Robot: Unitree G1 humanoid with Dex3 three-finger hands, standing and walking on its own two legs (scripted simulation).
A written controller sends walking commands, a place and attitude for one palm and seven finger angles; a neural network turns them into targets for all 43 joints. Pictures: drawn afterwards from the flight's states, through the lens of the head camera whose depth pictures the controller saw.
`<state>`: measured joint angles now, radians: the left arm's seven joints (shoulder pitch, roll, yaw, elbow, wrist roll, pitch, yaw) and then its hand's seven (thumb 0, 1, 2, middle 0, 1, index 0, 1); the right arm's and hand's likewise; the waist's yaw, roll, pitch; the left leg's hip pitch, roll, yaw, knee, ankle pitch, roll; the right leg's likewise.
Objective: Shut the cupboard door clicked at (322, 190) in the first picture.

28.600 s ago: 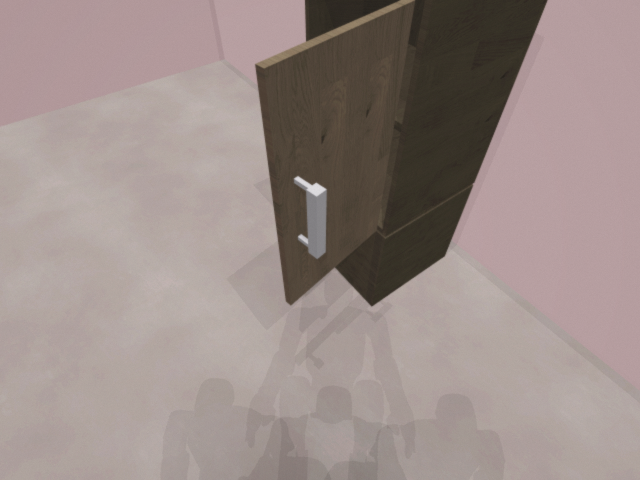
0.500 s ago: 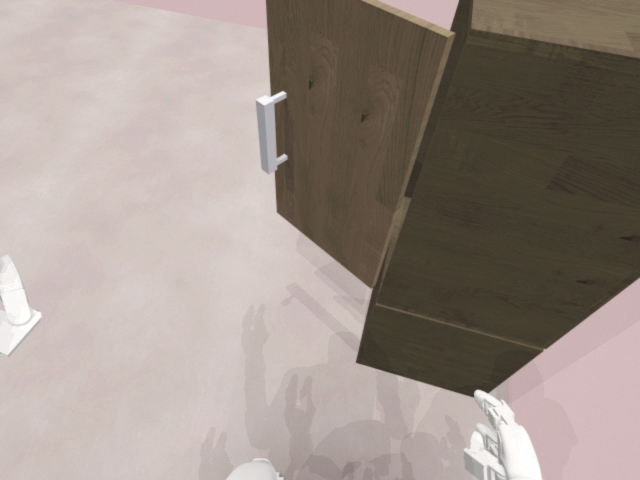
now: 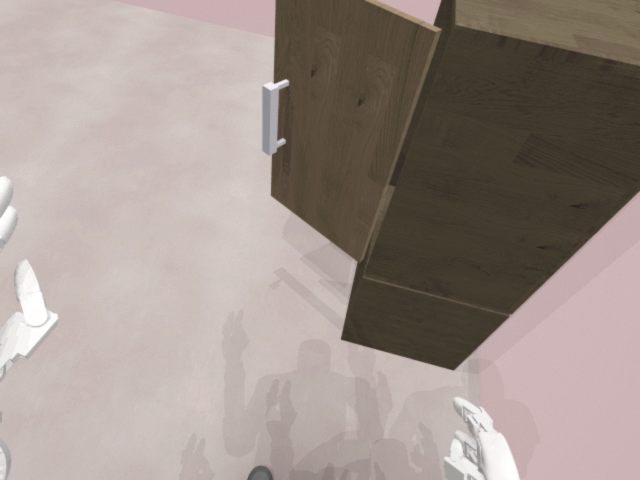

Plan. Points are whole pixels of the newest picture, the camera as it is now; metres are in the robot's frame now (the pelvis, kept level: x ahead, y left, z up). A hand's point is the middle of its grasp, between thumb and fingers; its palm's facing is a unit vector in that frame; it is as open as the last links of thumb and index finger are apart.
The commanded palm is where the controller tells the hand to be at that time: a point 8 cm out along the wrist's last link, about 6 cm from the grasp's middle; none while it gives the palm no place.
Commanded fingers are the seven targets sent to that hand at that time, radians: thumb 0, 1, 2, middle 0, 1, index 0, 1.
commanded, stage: stop stepping back and stand still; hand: left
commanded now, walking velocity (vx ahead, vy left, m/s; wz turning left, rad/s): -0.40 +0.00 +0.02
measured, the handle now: (276, 117) +0.85 +0.18 -0.05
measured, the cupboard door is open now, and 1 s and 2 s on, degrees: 62 62 62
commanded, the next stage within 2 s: let the arm hang, fingers relaxed in 1.34 s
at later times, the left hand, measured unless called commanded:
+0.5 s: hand (6, 450) +0.11 +0.26 +0.14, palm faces +0.45 -0.82 -0.35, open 7.4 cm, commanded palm +0.04 +0.29 +0.17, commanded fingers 0.00 0.90 0.90 -0.20 -0.30 -0.20 -0.30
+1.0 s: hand out of the picture +0.09 +0.25 +0.15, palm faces +0.46 -0.81 -0.35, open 7.4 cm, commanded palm +0.02 +0.30 +0.17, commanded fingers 0.00 0.90 0.90 -0.20 -0.30 -0.20 -0.30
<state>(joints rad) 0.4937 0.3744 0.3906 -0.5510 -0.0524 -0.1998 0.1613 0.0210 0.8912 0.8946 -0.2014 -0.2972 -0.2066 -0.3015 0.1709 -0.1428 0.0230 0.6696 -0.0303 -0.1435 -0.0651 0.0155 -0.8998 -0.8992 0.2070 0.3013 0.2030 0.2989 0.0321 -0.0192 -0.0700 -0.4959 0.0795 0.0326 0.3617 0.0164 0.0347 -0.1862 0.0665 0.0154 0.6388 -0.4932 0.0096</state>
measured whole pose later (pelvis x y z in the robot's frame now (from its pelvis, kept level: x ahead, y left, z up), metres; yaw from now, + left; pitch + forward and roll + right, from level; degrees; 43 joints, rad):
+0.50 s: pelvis -0.11 +0.00 -0.01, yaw -1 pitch -1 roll +1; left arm 0.47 0.35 0.39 -0.37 -0.04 -0.13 0.18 0.02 0.89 0.89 -0.20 -0.30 -0.21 -0.30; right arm 0.29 -0.24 -0.02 0.69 0.00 -0.10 -0.10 0.02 -0.91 -0.90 0.20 0.30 0.20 0.30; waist -0.04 -0.04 -0.05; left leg -0.32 0.01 0.09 0.57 -0.23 0.03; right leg -0.20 -0.05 0.00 0.73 -0.45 0.02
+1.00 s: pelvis -0.11 +0.00 -0.01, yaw +0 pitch -1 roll +0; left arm 0.47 0.32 0.32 -0.43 -0.03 -0.16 0.18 0.02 0.89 0.89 -0.20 -0.30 -0.21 -0.30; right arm 0.26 -0.27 -0.02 0.66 -0.01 -0.11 -0.10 0.02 -0.90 -0.90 0.21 0.30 0.20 0.30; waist 0.02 0.01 -0.01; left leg -0.27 0.07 0.06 0.51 -0.21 0.00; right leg -0.20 -0.02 -0.11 0.55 -0.34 -0.02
